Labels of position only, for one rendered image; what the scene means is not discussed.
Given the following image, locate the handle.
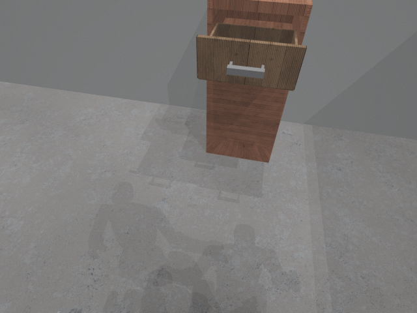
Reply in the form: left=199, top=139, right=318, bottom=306
left=226, top=61, right=265, bottom=79

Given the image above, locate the cabinet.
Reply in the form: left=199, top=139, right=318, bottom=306
left=206, top=0, right=313, bottom=163

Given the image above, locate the drawer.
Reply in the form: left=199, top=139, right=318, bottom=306
left=196, top=23, right=307, bottom=91

